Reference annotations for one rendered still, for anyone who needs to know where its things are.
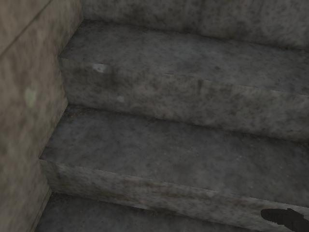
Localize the right robot hand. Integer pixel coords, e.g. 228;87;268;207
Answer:
261;208;309;232

